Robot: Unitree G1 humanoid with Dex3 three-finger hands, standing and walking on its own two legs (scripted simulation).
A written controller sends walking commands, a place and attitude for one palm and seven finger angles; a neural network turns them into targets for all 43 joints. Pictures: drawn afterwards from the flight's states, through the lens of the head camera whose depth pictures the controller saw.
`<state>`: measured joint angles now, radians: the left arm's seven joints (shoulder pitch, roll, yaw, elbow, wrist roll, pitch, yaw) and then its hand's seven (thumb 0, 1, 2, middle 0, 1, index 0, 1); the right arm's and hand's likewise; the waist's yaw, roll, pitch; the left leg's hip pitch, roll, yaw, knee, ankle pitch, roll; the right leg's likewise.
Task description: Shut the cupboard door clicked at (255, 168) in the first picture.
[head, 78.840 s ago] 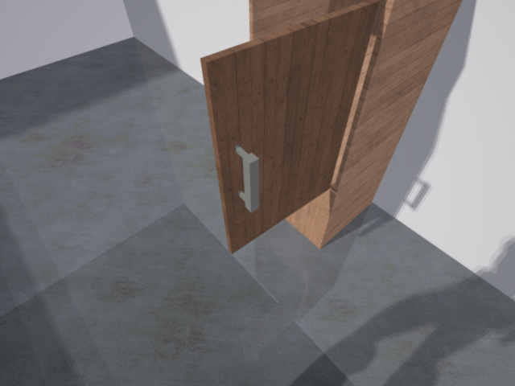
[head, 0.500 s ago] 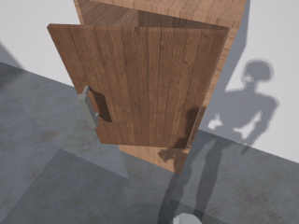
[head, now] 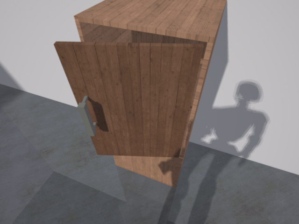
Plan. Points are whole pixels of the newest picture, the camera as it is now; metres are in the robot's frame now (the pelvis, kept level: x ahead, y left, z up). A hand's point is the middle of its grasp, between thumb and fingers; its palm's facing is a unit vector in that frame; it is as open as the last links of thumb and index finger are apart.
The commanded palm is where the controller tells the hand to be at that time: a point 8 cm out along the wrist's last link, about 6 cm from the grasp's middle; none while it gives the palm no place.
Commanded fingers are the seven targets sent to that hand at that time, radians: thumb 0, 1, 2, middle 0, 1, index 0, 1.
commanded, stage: come to a stop and stand still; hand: left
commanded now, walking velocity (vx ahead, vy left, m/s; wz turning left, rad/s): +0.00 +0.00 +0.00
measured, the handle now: (88, 116) +0.49 +0.25 -0.02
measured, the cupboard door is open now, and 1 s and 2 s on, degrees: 19 19 19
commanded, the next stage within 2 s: look again from close up in 0.38 s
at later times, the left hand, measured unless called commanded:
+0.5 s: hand out of the picture -0.04 +0.17 -0.18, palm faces +0.01 -0.99 -0.15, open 7.4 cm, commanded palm none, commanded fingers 0.00 0.90 0.90 -0.20 -0.30 -0.20 -0.30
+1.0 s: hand out of the picture -0.01 +0.20 -0.18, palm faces +0.01 -0.99 -0.14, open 7.4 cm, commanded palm none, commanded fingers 0.00 0.90 0.90 -0.20 -0.30 -0.20 -0.30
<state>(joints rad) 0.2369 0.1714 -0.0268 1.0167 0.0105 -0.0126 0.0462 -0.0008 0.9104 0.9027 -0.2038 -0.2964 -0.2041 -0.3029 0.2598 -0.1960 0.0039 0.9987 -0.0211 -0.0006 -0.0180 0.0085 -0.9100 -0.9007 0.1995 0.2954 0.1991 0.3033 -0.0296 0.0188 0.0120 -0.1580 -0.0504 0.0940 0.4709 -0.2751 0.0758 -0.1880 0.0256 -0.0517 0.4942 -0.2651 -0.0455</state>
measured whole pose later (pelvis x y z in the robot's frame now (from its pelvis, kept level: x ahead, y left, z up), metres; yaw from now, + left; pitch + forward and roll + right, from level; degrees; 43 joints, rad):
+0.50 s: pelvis -0.01 +0.01 +0.01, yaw +1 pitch -1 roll -1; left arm 0.35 0.15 -0.04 1.11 0.01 -0.01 0.04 0.00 0.90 0.90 -0.20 -0.30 -0.20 -0.30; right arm 0.33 -0.16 0.03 1.12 -0.01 -0.01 -0.02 0.01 -0.90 -0.90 0.20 0.30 0.20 0.30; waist 0.00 -0.02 0.01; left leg -0.18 -0.07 0.09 0.40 -0.21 0.10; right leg -0.20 0.01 -0.06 0.41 -0.19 -0.03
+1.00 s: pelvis +0.00 +0.05 +0.00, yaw +0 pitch -1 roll -1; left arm 0.30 0.15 -0.03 1.11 0.01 0.00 0.05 0.00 0.91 0.90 -0.20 -0.30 -0.20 -0.30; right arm 0.29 -0.14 0.02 1.13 -0.01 -0.03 -0.03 0.01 -0.91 -0.90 0.20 0.30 0.20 0.30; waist 0.00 -0.04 0.02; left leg -0.13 -0.11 0.10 0.35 -0.21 0.14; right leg -0.17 -0.02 -0.04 0.41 -0.21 0.02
